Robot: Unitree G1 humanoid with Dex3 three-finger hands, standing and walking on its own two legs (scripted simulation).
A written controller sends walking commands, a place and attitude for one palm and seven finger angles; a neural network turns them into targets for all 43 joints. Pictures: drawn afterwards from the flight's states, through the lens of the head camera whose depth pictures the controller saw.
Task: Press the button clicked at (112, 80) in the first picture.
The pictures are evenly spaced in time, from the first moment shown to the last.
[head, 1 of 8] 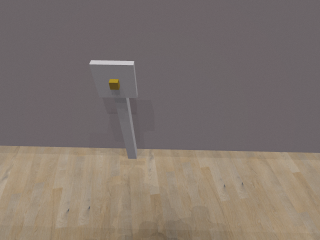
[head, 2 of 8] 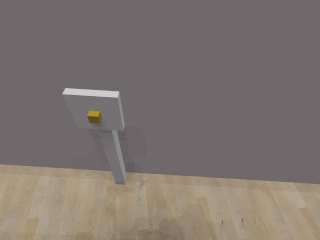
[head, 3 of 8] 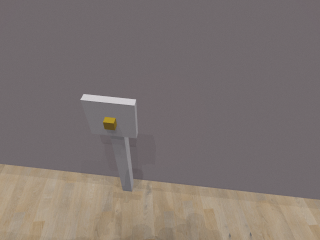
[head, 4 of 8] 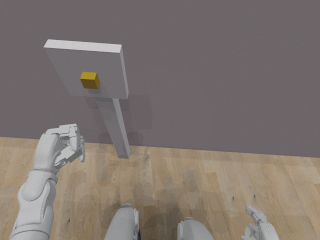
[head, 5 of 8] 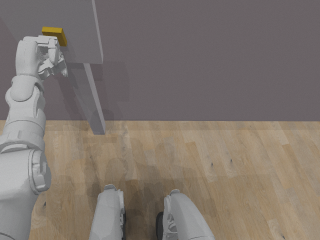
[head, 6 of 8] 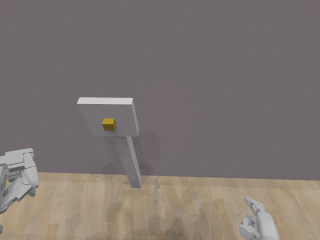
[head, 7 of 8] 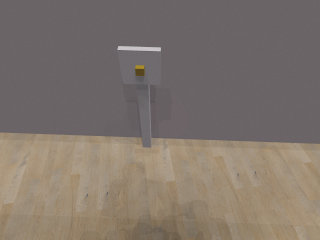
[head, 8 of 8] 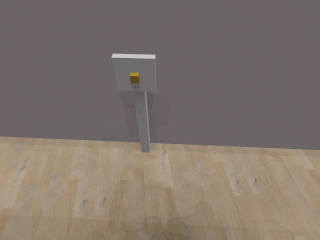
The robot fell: no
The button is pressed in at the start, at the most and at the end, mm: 0 11 0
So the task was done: yes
